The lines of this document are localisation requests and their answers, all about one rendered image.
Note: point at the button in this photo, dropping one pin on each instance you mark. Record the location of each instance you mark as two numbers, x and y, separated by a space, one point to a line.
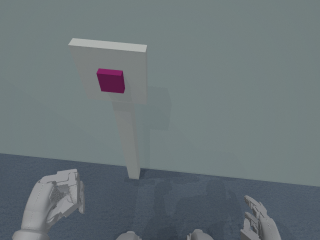
111 80

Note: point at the panel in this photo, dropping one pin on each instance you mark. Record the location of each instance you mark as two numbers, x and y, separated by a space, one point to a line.
132 59

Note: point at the left robot hand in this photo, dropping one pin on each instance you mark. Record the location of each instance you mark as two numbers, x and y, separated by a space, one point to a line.
63 190

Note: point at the left robot forearm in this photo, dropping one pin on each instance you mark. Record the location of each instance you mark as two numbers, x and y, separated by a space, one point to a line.
29 234

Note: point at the robot right shin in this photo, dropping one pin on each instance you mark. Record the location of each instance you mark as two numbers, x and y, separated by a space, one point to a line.
198 230

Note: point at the right robot hand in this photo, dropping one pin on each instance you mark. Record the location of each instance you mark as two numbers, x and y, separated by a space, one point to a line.
264 227

